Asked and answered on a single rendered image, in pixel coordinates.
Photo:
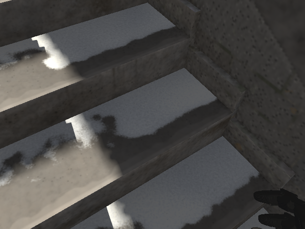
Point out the robot right hand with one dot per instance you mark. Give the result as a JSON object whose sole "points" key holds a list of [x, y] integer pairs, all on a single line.
{"points": [[285, 200]]}

